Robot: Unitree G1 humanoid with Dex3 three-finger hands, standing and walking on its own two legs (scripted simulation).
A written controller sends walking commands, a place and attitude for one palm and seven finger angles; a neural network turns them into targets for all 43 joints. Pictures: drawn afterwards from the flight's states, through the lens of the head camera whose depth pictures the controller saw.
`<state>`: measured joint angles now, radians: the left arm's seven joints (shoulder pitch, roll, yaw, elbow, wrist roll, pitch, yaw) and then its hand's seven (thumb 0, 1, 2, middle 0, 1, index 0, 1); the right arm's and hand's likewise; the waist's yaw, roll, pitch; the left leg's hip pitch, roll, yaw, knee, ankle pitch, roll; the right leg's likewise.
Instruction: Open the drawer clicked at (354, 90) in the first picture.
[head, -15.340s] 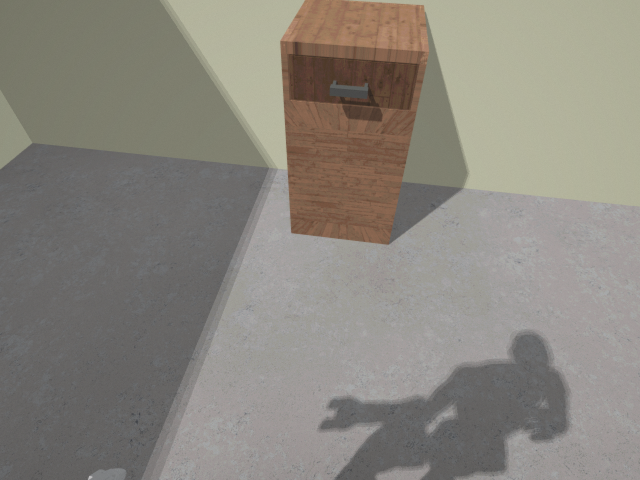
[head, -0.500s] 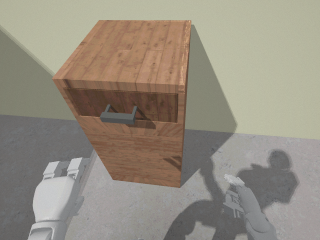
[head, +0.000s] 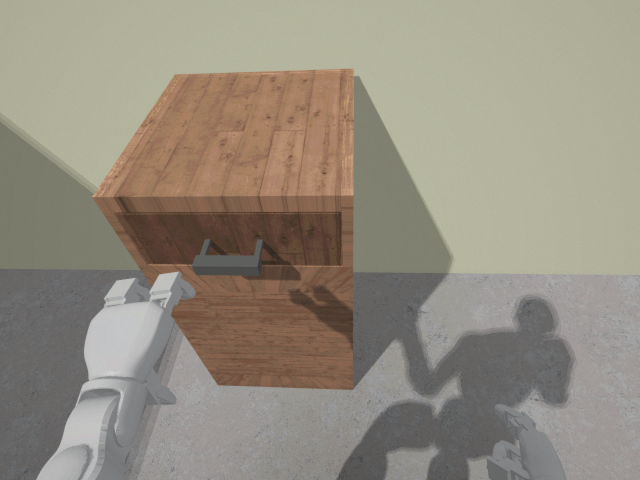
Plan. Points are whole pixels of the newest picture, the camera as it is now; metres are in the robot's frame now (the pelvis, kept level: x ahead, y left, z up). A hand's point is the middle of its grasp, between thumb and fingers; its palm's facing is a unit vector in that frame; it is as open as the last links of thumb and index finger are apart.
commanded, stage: raise the hand with hooked fingers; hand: left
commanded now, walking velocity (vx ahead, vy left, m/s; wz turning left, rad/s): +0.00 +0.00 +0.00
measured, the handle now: (230, 255) +0.48 +0.22 -0.05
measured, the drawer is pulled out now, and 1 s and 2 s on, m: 0.00 0.00 0.00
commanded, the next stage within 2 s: move the hooked fingers above the handle in 0.70 s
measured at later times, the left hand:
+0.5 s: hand (139, 309) +0.29 +0.25 +0.08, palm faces -0.01 -0.10 -0.99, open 13.8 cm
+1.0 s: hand (162, 304) +0.30 +0.23 +0.07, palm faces -0.01 -0.10 -1.00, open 13.8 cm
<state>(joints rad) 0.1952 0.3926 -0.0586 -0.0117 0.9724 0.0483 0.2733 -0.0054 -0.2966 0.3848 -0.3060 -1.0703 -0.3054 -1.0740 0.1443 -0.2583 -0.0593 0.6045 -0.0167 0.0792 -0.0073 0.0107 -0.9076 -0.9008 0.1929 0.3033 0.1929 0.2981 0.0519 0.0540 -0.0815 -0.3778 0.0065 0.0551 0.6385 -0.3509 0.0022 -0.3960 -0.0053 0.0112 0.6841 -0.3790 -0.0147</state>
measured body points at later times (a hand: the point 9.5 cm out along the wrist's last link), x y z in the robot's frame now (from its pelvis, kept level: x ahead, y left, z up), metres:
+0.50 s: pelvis -0.01 +0.01 +0.02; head +0.00 -0.02 +0.46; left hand +0.28 +0.26 +0.14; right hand +0.17 -0.21 -0.10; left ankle -0.02 +0.12 -0.72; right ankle -0.02 -0.11 -0.72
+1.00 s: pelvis -0.01 +0.00 +0.01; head +0.01 -0.03 +0.46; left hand +0.30 +0.24 +0.13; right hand +0.18 -0.22 -0.10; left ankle -0.02 +0.12 -0.72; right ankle -0.02 -0.11 -0.72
